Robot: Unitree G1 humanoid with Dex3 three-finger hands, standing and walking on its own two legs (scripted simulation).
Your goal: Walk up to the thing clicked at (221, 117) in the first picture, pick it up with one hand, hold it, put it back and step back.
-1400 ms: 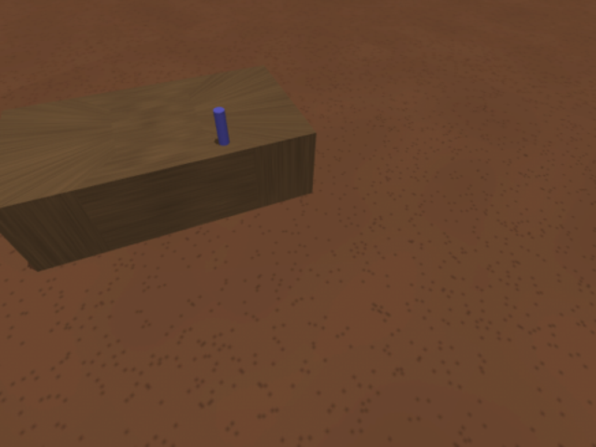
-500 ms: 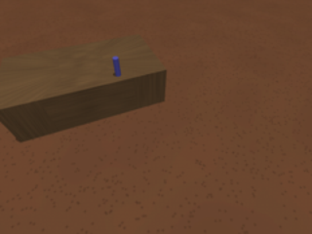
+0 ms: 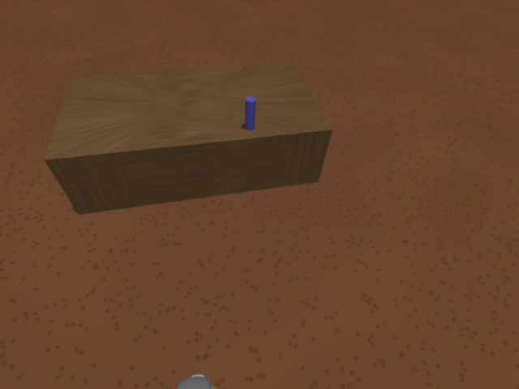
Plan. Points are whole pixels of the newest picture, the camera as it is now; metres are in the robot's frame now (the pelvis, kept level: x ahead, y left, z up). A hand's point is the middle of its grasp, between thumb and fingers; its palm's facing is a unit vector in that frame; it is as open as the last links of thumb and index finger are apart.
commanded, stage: walk up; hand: right
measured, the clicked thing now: (250, 114) +1.24 +0.06 -0.33
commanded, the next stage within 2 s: none
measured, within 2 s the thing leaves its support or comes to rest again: neither
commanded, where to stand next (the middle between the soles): +0.82 +0.17 m, yaw +13 degrees
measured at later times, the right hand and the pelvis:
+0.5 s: hand (374, 331) +0.26 -0.22 -0.16, palm faces -0.14 +0.93 -0.33, open 7.4 cm; pelvis +0.22 +0.04 -0.01, yaw +8 degrees
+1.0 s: hand (318, 189) +0.61 -0.14 -0.13, palm faces -0.31 +0.85 -0.42, open 7.4 cm; pelvis +0.42 +0.09 -0.02, yaw +14 degrees
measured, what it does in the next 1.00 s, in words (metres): walks ahead: left foot, then right foot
